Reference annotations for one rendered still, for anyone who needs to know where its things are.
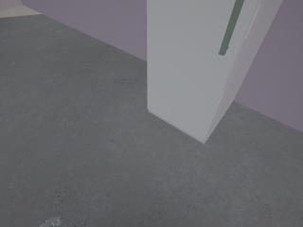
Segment handle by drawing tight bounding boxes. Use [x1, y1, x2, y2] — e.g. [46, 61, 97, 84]
[219, 0, 244, 56]

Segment fridge door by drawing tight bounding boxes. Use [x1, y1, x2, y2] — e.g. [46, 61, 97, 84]
[147, 0, 261, 140]

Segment robot left hand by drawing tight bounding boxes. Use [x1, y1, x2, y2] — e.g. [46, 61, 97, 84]
[39, 217, 63, 227]

